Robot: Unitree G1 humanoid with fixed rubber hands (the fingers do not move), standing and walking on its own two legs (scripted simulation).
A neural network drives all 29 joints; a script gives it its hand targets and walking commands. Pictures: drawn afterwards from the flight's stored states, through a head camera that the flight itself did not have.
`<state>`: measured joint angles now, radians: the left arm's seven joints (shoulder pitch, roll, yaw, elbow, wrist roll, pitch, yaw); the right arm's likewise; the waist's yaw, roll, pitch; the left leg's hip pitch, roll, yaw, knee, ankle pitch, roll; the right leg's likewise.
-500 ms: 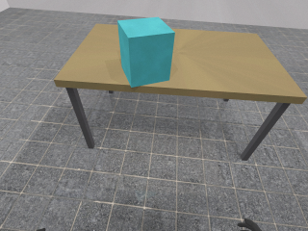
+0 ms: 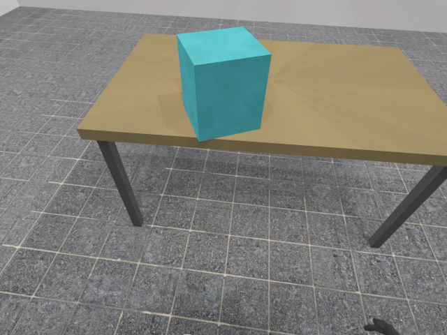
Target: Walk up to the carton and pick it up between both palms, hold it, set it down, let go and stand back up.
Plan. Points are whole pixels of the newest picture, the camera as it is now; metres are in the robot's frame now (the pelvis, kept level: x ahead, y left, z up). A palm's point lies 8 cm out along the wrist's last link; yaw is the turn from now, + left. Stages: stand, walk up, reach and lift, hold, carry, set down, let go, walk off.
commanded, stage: walk up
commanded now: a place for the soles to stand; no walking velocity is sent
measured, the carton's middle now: (220, 84) +0.82 +0.02 +0.03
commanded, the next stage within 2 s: none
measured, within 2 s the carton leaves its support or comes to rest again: neither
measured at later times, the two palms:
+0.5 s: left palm (40, 317) +0.18 +0.33 -0.07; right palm (404, 307) +0.21 -0.32 -0.05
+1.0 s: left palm (93, 236) +0.33 +0.28 -0.04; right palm (385, 259) +0.32 -0.35 -0.10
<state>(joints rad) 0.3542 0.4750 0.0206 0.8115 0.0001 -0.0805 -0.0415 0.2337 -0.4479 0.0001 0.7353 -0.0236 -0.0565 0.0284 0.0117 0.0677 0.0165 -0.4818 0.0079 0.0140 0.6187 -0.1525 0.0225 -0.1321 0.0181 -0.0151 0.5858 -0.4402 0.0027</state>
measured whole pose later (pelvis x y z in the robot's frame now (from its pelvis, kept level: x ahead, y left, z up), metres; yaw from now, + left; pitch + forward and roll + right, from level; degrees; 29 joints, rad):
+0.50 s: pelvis +0.12 +0.00 +0.02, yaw -3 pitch -4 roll -1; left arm 0.35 0.50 0.02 0.83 0.00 -0.03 -0.05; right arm 0.28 -0.44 0.00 0.74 -0.02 -0.08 0.03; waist 0.01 -0.01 0.05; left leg -0.15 -0.01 0.08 0.52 -0.30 0.07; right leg -0.43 0.00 0.01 0.88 -0.26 -0.02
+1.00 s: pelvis +0.25 -0.05 +0.02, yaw -5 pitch -1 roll +1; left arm 0.35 0.43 0.02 0.80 0.00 -0.10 -0.01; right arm 0.28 -0.44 0.00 0.74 -0.02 0.00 0.03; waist 0.01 0.07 0.05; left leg -0.55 -0.01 -0.06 0.98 -0.19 0.05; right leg -0.25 0.00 -0.01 0.54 -0.29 -0.02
